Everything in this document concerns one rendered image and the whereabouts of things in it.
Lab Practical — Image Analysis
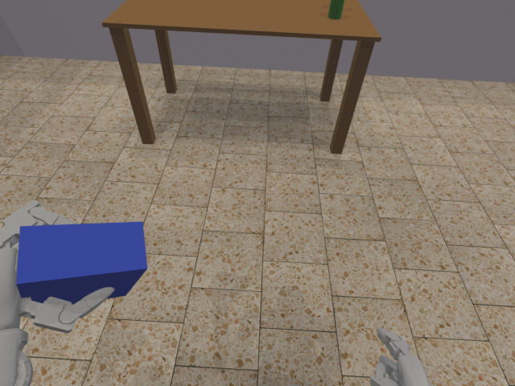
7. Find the table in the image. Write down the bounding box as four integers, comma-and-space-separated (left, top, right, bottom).
102, 0, 381, 154

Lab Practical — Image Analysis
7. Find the robot left forearm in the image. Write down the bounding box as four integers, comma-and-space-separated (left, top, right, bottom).
0, 328, 33, 386

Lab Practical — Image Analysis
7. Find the sponge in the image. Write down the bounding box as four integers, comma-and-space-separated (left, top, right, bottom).
16, 222, 147, 304

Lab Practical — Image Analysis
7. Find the robot right hand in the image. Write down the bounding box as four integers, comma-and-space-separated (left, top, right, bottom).
370, 327, 431, 386

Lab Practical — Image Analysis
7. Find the robot left hand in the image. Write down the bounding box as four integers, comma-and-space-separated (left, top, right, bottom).
0, 200, 115, 333

